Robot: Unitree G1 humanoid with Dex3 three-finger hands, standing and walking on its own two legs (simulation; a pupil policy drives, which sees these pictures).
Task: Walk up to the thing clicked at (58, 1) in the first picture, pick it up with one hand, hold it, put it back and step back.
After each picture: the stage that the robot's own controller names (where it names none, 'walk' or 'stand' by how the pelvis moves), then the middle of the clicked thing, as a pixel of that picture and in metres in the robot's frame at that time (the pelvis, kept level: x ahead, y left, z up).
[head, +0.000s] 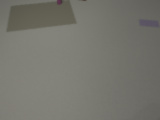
stand; out of the picture +2.34 +0.36 -0.65
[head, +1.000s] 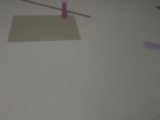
walk; (64, 10) +2.21 +0.21 -0.63
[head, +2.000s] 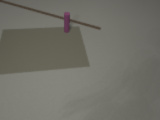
walk; (66, 22) +1.57 +0.11 -0.64
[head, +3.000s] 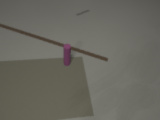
walk; (67, 55) +1.08 +0.10 -0.65
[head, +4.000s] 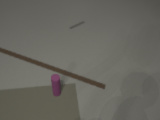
walk; (56, 85) +0.71 +0.18 -0.65
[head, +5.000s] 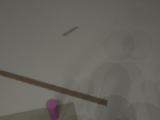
walk; (53, 110) +0.47 +0.18 -0.64
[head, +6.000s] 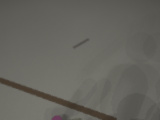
stand; out of the picture +0.40 +0.19 -0.65
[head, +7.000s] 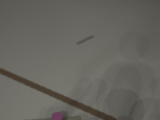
stand; out of the picture +0.39 +0.15 -0.64
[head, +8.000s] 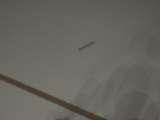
stand; out of the picture +0.38 +0.16 -0.66
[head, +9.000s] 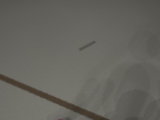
stand; out of the picture +0.38 +0.15 -0.66
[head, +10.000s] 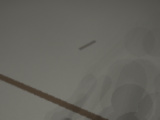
stand; out of the picture +0.37 +0.14 -0.66
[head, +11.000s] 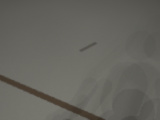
stand; out of the picture +0.37 +0.14 -0.66
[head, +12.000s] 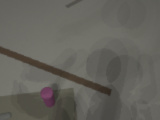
go down; (48, 98) +0.40 +0.16 -0.53
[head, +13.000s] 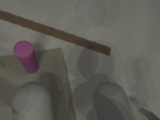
go down; (28, 59) +0.45 +0.22 -0.27
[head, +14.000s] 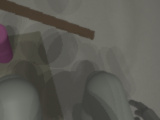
close in; (0, 46) +0.44 +0.25 -0.21
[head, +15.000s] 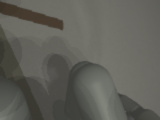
close; out of the picture +0.41 +0.28 -0.16
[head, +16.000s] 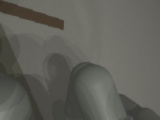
lift; out of the picture +0.39 +0.28 -0.16
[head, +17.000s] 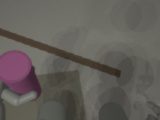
lift; (24, 82) +0.31 +0.19 +0.02
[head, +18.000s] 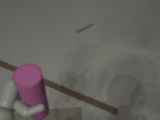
hold; (34, 96) +0.29 +0.16 +0.01
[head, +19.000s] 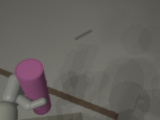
hold; (36, 91) +0.31 +0.16 +0.02
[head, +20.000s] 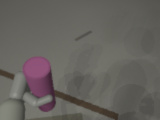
crouch; (42, 88) +0.31 +0.14 +0.03
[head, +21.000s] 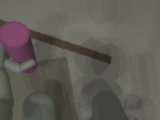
crouch; (22, 53) +0.42 +0.19 -0.05
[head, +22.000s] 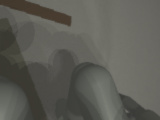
lower; out of the picture +0.40 +0.29 -0.18
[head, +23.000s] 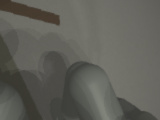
lower; out of the picture +0.42 +0.30 -0.17
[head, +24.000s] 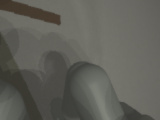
lower; out of the picture +0.42 +0.31 -0.17
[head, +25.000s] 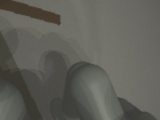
lower; out of the picture +0.41 +0.31 -0.17
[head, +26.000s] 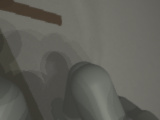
loosen; out of the picture +0.40 +0.30 -0.16
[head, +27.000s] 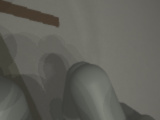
open; out of the picture +0.40 +0.28 -0.16
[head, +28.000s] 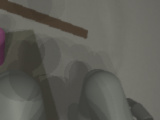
stand; out of the picture +0.41 +0.27 -0.19
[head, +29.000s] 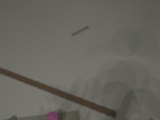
stand; out of the picture +0.37 +0.16 -0.57
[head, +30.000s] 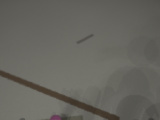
stand; out of the picture +0.39 +0.17 -0.60
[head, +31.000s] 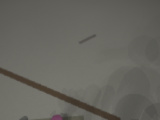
stand; out of the picture +0.38 +0.17 -0.60
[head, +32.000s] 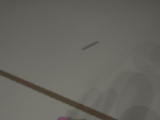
walk; out of the picture +0.41 +0.15 -0.65
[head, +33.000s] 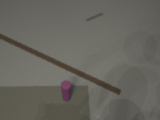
walk; (66, 91) +0.54 +0.10 -0.64
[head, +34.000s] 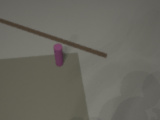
walk; (58, 55) +0.84 +0.19 -0.63
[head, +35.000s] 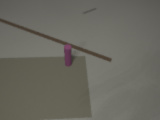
stand; (68, 56) +1.05 +0.14 -0.64
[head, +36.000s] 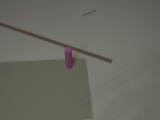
stand; (68, 58) +1.04 +0.13 -0.66
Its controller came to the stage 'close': yes
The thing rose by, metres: 0.68
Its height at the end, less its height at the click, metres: +0.00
